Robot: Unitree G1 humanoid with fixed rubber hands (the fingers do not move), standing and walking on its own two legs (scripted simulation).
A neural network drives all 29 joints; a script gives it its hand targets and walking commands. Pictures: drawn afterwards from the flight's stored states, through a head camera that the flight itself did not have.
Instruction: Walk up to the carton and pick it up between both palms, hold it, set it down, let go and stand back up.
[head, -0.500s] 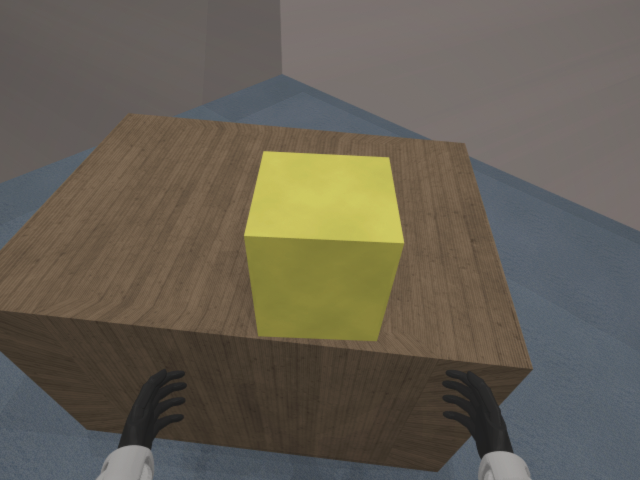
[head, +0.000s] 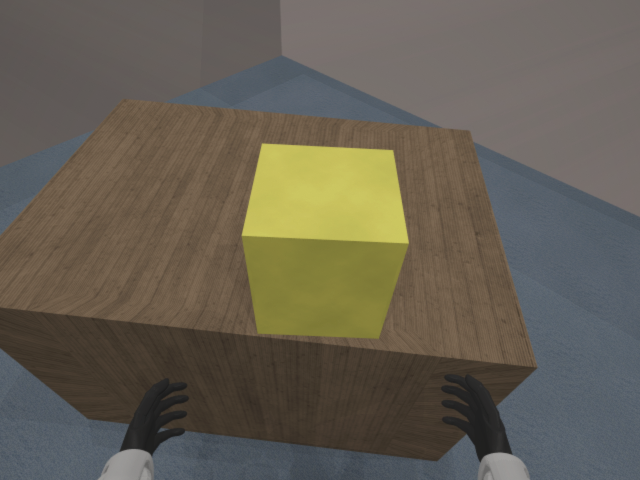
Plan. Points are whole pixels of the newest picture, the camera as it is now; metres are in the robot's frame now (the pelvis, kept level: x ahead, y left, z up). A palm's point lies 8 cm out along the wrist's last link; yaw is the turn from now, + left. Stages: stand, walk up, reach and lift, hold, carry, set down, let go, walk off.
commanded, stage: let go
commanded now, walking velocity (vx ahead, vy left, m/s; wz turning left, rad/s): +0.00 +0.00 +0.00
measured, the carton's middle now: (322, 245) +0.47 +0.00 -0.01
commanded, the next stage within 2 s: stand in 0.42 s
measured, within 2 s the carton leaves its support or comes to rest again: neither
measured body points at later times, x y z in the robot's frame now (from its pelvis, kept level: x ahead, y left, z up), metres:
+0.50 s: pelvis +0.00 +0.00 +0.00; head +0.00 +0.00 +0.45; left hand +0.18 +0.23 -0.09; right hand +0.19 -0.22 -0.07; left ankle +0.01 +0.13 -0.74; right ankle +0.00 -0.09 -0.74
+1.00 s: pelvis +0.01 +0.01 +0.00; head +0.01 +0.03 +0.45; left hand +0.19 +0.28 -0.08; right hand +0.17 -0.25 -0.09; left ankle +0.01 +0.13 -0.74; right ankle +0.00 -0.09 -0.74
